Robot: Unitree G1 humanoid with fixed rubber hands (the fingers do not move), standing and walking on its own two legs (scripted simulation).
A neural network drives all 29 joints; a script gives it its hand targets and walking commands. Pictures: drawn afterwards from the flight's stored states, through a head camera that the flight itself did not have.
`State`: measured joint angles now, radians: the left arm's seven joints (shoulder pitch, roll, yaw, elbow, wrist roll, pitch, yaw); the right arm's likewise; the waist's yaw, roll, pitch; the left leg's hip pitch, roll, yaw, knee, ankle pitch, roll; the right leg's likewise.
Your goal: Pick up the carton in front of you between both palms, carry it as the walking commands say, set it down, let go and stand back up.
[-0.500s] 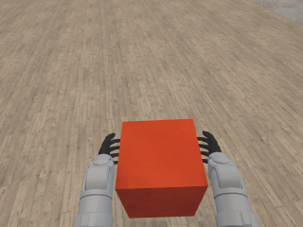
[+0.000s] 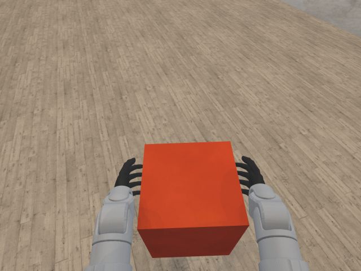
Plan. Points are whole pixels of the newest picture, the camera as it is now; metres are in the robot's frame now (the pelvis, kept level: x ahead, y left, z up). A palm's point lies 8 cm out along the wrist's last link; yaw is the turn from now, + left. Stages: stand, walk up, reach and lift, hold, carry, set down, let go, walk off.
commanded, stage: hold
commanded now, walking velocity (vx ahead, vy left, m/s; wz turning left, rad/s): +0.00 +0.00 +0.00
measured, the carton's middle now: (189, 202) +0.29 +0.00 -0.06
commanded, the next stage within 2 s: set down in 0.18 s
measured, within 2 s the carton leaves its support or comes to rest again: neither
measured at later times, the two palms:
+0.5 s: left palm (117, 181) +0.31 +0.17 +0.01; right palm (241, 183) +0.30 -0.13 +0.02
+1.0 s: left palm (128, 210) +0.34 +0.18 -0.20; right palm (220, 198) +0.37 -0.11 -0.19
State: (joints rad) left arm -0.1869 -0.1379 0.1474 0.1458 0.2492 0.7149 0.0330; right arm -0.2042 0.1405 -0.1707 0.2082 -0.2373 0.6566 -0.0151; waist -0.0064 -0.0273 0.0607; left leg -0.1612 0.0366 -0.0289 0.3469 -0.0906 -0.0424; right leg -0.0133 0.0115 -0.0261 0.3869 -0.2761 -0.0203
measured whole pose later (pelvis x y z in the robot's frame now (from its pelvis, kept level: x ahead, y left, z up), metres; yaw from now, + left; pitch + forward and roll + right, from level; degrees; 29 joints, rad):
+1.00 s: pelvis -0.06 +0.02 -0.13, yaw -4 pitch +32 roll -1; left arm -0.63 -0.16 0.45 0.41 0.26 0.24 0.06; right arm -0.75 0.08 -0.39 0.61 -0.22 0.19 0.00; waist 0.06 -0.07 -0.06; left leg -1.42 0.02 -0.03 1.12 -0.27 -0.03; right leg -1.31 0.06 0.05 1.23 -0.49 0.01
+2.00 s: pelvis -0.10 +0.02 -0.34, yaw -6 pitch +48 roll -1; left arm -1.18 0.01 0.59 0.63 0.20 0.29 0.09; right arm -1.42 -0.18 -0.22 0.97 -0.14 0.25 -0.08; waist 0.17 -0.09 0.09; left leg -2.32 0.02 -0.06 1.82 -0.34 -0.05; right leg -2.20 0.12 0.03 1.98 -0.61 0.03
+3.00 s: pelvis -0.10 +0.01 -0.39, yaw -4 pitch +45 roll +4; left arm -1.32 0.22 0.64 0.97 0.12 0.17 -0.03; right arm -1.55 -0.19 -0.14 1.14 -0.19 0.18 -0.03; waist 0.21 -0.02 0.22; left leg -2.37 0.03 -0.05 1.97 -0.39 -0.08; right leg -2.28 0.14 0.05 2.16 -0.67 0.01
